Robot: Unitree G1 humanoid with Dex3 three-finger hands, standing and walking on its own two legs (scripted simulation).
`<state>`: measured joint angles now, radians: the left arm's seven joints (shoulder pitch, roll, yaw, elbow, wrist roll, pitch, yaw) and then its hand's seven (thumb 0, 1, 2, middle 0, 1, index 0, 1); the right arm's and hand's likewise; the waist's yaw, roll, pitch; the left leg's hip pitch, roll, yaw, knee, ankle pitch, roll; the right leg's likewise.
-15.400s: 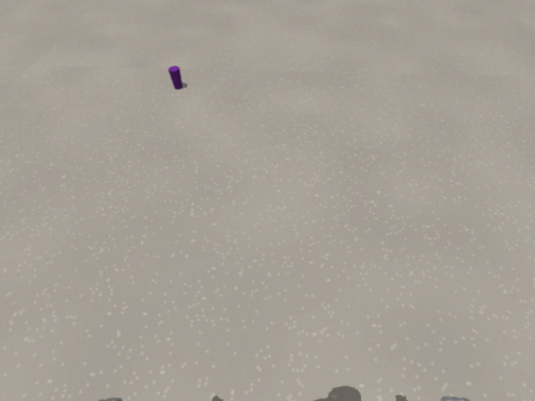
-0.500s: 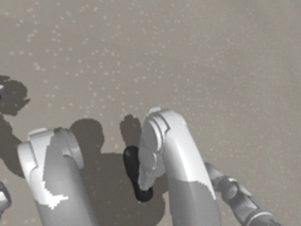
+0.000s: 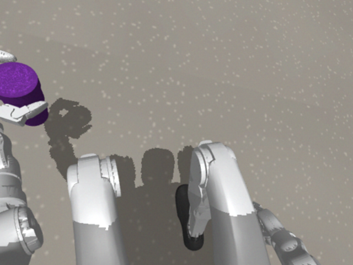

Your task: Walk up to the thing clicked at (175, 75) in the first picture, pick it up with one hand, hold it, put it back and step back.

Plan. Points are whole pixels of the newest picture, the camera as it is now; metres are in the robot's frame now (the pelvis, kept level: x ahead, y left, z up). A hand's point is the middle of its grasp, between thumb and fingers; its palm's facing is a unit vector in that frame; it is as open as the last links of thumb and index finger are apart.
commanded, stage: settle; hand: left
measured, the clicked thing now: (25, 99) +0.43 +0.29 -0.08
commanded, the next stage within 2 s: lift in 0.84 s
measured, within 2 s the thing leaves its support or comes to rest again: neither
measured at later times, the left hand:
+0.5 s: hand (13, 70) +0.46 +0.29 -0.01, palm faces +0.30 -0.95 -0.03, open 10.8 cm
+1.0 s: hand (12, 68) +0.45 +0.28 +0.01, palm faces +0.31 -0.95 -0.03, open 10.8 cm
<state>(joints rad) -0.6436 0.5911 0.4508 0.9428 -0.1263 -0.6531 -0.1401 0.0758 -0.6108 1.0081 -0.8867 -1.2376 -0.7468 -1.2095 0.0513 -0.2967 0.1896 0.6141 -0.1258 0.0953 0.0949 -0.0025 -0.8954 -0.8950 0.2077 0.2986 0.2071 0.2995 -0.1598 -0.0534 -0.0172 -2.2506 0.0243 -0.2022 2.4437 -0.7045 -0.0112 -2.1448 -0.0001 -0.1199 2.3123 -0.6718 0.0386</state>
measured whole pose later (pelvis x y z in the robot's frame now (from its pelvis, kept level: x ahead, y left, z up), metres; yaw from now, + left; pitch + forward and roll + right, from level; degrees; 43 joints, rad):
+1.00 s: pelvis +0.00 -0.01 +0.04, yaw +4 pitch +32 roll -6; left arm -0.70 0.46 0.47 0.97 -0.10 -0.61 -0.15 0.07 -0.61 1.01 -0.88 -1.24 -0.75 -1.21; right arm 0.11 -0.28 0.07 0.66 -0.09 0.06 0.06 0.00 -0.90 -0.90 0.21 0.30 0.21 0.30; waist -0.14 -0.01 -0.10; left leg -2.17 0.03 -0.13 2.29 -0.68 -0.02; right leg -2.11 -0.02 -0.07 2.22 -0.67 0.02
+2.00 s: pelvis +0.04 +0.00 +0.25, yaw +8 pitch +26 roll -4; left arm -0.23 0.27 0.24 0.33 -0.18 -0.27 -0.05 0.05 -0.61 1.00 -0.89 -1.22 -0.76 -1.19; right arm 0.16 -0.23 0.00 0.60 0.05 0.01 -0.04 0.00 -0.91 -0.89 0.20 0.30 0.20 0.30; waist -0.04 0.03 -0.19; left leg -1.42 0.05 -0.06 1.59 -0.63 -0.01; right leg -1.37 -0.02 -0.05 1.54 -0.62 0.02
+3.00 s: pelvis +0.08 -0.01 +0.38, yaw +9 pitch +11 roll -1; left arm -0.12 0.20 0.17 0.40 -0.19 -0.35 -0.08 0.04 -0.61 1.00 -0.89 -1.22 -0.77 -1.18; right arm 0.24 -0.22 0.00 0.64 0.02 -0.02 -0.03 0.01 -0.92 -0.90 0.20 0.30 0.20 0.30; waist -0.03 0.02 -0.08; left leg -0.73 0.05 -0.03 1.00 -0.47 -0.03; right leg -0.70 -0.01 -0.05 0.97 -0.46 0.01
